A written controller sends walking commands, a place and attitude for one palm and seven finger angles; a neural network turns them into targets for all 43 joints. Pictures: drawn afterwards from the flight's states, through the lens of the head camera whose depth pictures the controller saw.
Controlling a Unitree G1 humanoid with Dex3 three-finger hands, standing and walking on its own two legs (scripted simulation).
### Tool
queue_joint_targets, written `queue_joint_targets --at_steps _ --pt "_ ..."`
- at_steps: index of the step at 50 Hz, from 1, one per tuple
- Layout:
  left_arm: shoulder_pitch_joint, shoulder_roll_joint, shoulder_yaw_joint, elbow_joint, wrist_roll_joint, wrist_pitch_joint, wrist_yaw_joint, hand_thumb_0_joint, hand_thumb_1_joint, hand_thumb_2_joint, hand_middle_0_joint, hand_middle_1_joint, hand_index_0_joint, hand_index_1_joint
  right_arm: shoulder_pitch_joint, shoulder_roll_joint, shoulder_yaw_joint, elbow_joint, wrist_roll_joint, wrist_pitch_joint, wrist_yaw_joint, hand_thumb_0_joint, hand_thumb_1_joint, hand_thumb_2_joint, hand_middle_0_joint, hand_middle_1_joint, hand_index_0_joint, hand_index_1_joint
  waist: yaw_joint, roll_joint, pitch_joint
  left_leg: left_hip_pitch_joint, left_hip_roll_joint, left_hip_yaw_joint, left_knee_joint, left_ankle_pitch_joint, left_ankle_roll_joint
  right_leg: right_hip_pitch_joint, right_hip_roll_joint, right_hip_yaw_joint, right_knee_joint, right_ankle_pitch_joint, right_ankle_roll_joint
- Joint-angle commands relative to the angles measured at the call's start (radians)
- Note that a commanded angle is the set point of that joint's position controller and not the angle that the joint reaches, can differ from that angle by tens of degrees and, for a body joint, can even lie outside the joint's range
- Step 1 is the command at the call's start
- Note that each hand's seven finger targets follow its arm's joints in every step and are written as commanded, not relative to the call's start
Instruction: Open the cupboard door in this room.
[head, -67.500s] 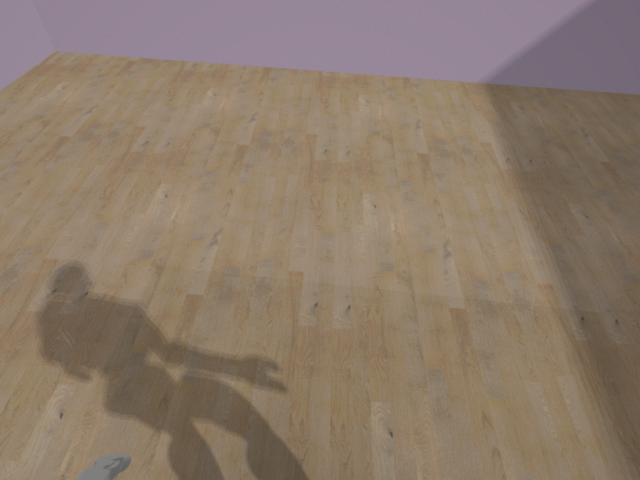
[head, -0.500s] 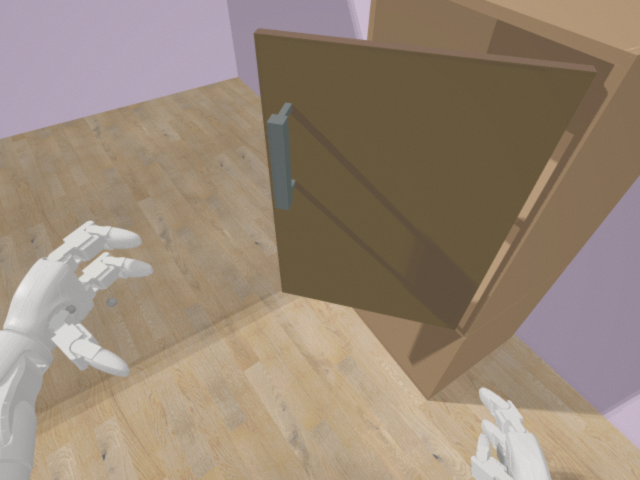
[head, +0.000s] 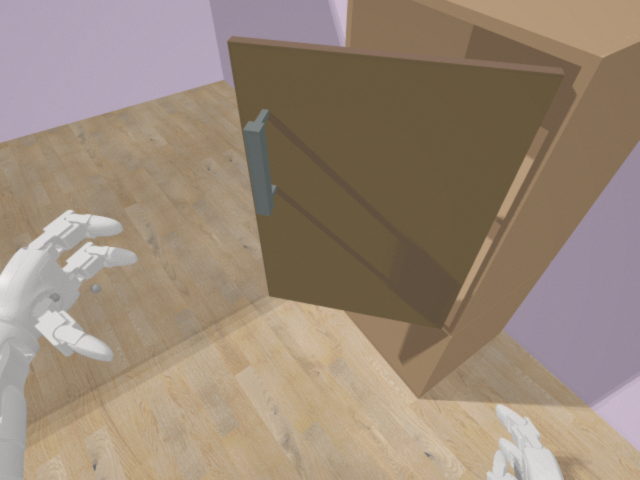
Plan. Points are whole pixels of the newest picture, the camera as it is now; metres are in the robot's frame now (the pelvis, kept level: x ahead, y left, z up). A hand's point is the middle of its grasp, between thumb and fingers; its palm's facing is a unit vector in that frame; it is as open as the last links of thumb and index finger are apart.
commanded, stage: raise the hand with hooked fingers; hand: left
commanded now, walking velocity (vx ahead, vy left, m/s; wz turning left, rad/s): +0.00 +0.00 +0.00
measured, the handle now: (264, 164) +0.54 +0.13 +0.11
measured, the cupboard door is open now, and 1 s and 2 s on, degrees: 43 43 43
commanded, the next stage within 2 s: move the hooked fingers beside the handle in 0.14 s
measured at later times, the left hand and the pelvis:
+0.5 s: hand (114, 275) +0.31 +0.26 +0.12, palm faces -0.11 -0.99 -0.03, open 14.0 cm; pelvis -0.01 +0.00 +0.00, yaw +1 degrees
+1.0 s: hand (150, 230) +0.38 +0.25 +0.11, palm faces -0.13 -0.99 -0.01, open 14.0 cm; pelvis +0.00 +0.01 +0.00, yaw +0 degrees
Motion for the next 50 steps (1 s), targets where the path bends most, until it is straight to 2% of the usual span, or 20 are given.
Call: queue_joint_targets --at_steps 1,5,10,12,14,15,19,25,29,33,34,35,37,38,40,43,45,46,49,50 --pt "-0.288 0.293 0.079 -0.185 -0.033 -0.055 -0.003 0.0 -0.5 0.3 -0.3 -1.2 -0.3 -1.2 -0.078 -0.126 -0.052 -0.149 0.007 -0.058 -0.013 0.0 -0.9 -0.9 0.2 0.3 0.2 0.3 -0.001 0.071 -0.175 0.031 0.003 0.008 -0.113 0.258 0.016 0.121 -0.017 0.023 -0.105 0.184 -0.003" --pt "-0.284 0.303 0.08 -0.155 -0.031 -0.048 -0.013 0.0 -0.5 0.3 -0.3 -1.2 -0.3 -1.2 -0.081 -0.131 -0.052 -0.146 0.008 -0.058 -0.017 0.0 -0.9 -0.9 0.2 0.3 0.2 0.3 0.002 0.029 -0.173 0.027 0.002 0.001 -0.107 0.243 0.017 0.117 -0.017 0.026 -0.11 0.162 -0.004" --pt "-0.287 0.322 0.101 -0.174 -0.038 -0.066 -0.015 0.0 -0.5 0.3 -0.3 -1.2 -0.3 -1.2 -0.088 -0.129 -0.049 -0.15 0.005 -0.061 -0.015 0.0 -0.9 -0.9 0.2 0.3 0.2 0.3 0.009 0.022 -0.206 0.04 0.0 -0.002 -0.107 0.267 0.016 0.136 -0.014 0.02 -0.1 0.189 -0.006" --pt "-0.291 0.301 0.085 -0.167 -0.037 -0.07 -0.018 0.0 -0.5 0.3 -0.3 -1.2 -0.3 -1.2 -0.088 -0.125 -0.049 -0.152 0.009 -0.059 -0.016 0.0 -0.9 -0.9 0.2 0.3 0.2 0.3 0.003 0.031 -0.204 0.04 0.001 -0.001 -0.116 0.257 0.015 0.129 -0.014 0.013 -0.1 0.177 -0.005" --pt "-0.339 0.277 0.056 -0.151 -0.037 -0.071 -0.015 0.0 -0.5 0.3 -0.3 -1.2 -0.3 -1.2 -0.089 -0.126 -0.047 -0.145 0.009 -0.06 -0.019 0.0 -0.9 -0.9 0.2 0.3 0.2 0.3 -0.007 0.057 -0.179 0.04 0.002 -0.003 -0.12 0.226 0.013 0.098 -0.014 0.01 -0.104 0.147 -0.005" --pt "-0.364 0.288 0.055 -0.125 -0.033 -0.069 -0.014 0.0 -0.5 0.3 -0.3 -1.2 -0.3 -1.2 -0.085 -0.131 -0.045 -0.135 0.007 -0.057 -0.021 0.0 -0.9 -0.9 0.2 0.3 0.2 0.3 -0.011 0.035 -0.153 0.031 0.003 -0.003 -0.116 0.217 0.013 0.089 -0.01 0.015 -0.108 0.134 -0.007" --pt "-0.466 0.249 -0.011 -0.105 -0.01 -0.067 -0.006 0.0 -0.5 0.3 -0.3 -1.2 -0.3 -1.2 -0.076 -0.13 -0.046 -0.126 0.013 -0.055 -0.029 0.0 -0.9 -0.9 0.2 0.3 0.2 0.3 -0.032 0.075 -0.16 0.049 0.004 -0.01 -0.129 0.192 0.012 0.053 -0.014 0.002 -0.107 0.1 -0.007" --pt "-0.574 0.293 0.001 -0.03 0.014 -0.079 0.026 0.0 -0.5 0.3 -0.3 -1.2 -0.3 -1.2 -0.056 -0.137 -0.045 -0.109 0.007 -0.043 -0.032 0.0 -0.9 -0.9 0.2 0.3 0.2 0.3 -0.031 0.051 -0.193 0.039 0.006 -0.014 -0.126 0.187 0.008 0.06 -0.014 0.006 -0.102 0.086 -0.013" --pt "-0.597 0.28 -0.008 0.034 0.028 -0.082 0.042 0.0 -0.5 0.3 -0.3 -1.2 -0.3 -1.2 -0.042 -0.135 -0.045 -0.109 0.007 -0.034 -0.026 0.0 -0.9 -0.9 0.2 0.3 0.2 0.3 -0.031 0.069 -0.219 0.035 0.008 -0.014 -0.13 0.214 0.002 0.061 -0.018 -0.003 -0.086 0.121 -0.014" --pt "-0.586 0.321 0.033 0.1 0.038 -0.077 0.049 0.0 -0.5 0.3 -0.3 -1.2 -0.3 -1.2 -0.011 -0.145 -0.05 -0.111 0.002 -0.017 -0.014 0.0 -0.9 -0.9 0.2 0.3 0.2 0.3 -0.02 0.029 -0.26 0.002 0.007 -0.003 -0.117 0.271 0.004 0.101 -0.019 0.005 -0.071 0.195 -0.014" --pt "-0.593 0.303 0.018 0.105 0.038 -0.077 0.047 0.0 -0.5 0.3 -0.3 -1.2 -0.3 -1.2 -0.009 -0.143 -0.049 -0.115 0.0 -0.013 -0.011 0.0 -0.9 -0.9 0.2 0.3 0.2 0.3 -0.023 0.032 -0.263 0.0 0.006 -0.001 -0.115 0.284 0.002 0.1 -0.02 0.003 -0.065 0.214 -0.014" --pt "-0.581 0.337 0.051 0.121 0.036 -0.08 0.046 0.0 -0.5 0.3 -0.3 -1.2 -0.3 -1.2 -0.001 -0.148 -0.052 -0.116 -0.003 -0.009 -0.007 0.0 -0.9 -0.9 0.2 0.3 0.2 0.3 -0.01 0.012 -0.276 -0.009 0.006 0.001 -0.106 0.308 0.002 0.127 -0.018 0.01 -0.06 0.244 -0.017" --pt "-0.574 0.331 0.049 0.102 0.036 -0.09 0.04 0.0 -0.5 0.3 -0.3 -1.2 -0.3 -1.2 0.006 -0.146 -0.055 -0.126 -0.002 -0.001 0.0 0.0 -0.9 -0.9 0.2 0.3 0.2 0.3 -0.009 0.033 -0.312 -0.007 0.005 0.01 -0.103 0.335 0.003 0.145 -0.018 0.013 -0.051 0.28 -0.014" --pt "-0.597 0.333 0.045 0.09 0.039 -0.096 0.039 0.0 -0.5 0.3 -0.3 -1.2 -0.3 -1.2 0.009 -0.146 -0.056 -0.125 -0.002 0.003 0.002 0.0 -0.9 -0.9 0.2 0.3 0.2 0.3 -0.017 0.048 -0.312 -0.006 0.005 0.013 -0.101 0.337 0.004 0.139 -0.019 0.015 -0.052 0.286 -0.014" --pt "-0.62 0.342 0.053 0.131 0.031 -0.102 0.035 0.0 -0.5 0.3 -0.3 -1.2 -0.3 -1.2 0.019 -0.152 -0.056 -0.12 -0.004 0.012 0.003 0.0 -0.9 -0.9 0.2 0.3 0.2 0.3 -0.026 0.001 -0.282 -0.027 0.006 0.015 -0.092 0.33 0.008 0.133 -0.014 0.02 -0.054 0.292 -0.013" --pt "-0.712 0.303 -0.002 0.139 0.039 -0.113 0.029 0.0 -0.5 0.3 -0.3 -1.2 -0.3 -1.2 0.03 -0.15 -0.058 -0.111 0.001 0.02 0.001 0.0 -0.9 -0.9 0.2 0.3 0.2 0.3 -0.054 0.049 -0.256 -0.018 0.008 0.012 -0.098 0.278 0.008 0.071 -0.012 0.016 -0.064 0.232 -0.012" --pt "-0.8 0.285 -0.038 0.132 0.042 -0.126 0.029 0.0 -0.5 0.3 -0.3 -1.2 -0.3 -1.2 0.037 -0.152 -0.058 -0.099 0.001 0.023 -0.003 0.0 -0.9 -0.9 0.2 0.3 0.2 0.3 -0.07 0.075 -0.262 0.016 0.01 0.006 -0.092 0.284 0.007 0.041 -0.009 0.014 -0.062 0.22 -0.017" --pt "-0.802 0.306 -0.023 0.142 0.046 -0.128 0.032 0.0 -0.5 0.3 -0.3 -1.2 -0.3 -1.2 0.05 -0.154 -0.062 -0.095 0.0 0.026 -0.003 0.0 -0.9 -0.9 0.2 0.3 0.2 0.3 -0.068 0.064 -0.295 0.022 0.01 0.003 -0.092 0.286 0.008 0.045 -0.009 0.014 -0.063 0.218 -0.013" --pt "-0.859 0.297 -0.044 0.203 0.061 -0.132 0.04 0.0 -0.5 0.3 -0.3 -1.2 -0.3 -1.2 0.067 -0.157 -0.061 -0.076 -0.001 0.035 -0.005 0.0 -0.9 -0.9 0.2 0.3 0.2 0.3 -0.085 0.054 -0.302 0.012 0.009 0.001 -0.086 0.271 0.008 0.026 -0.011 0.012 -0.06 0.206 -0.011" --pt "-0.872 0.317 -0.029 0.224 0.058 -0.133 0.041 0.0 -0.5 0.3 -0.3 -1.2 -0.3 -1.2 0.071 -0.16 -0.06 -0.072 -0.002 0.04 -0.004 0.0 -0.9 -0.9 0.2 0.3 0.2 0.3 -0.078 0.053 -0.304 0.008 0.009 0.001 -0.078 0.292 0.006 0.04 -0.01 0.016 -0.054 0.228 -0.016"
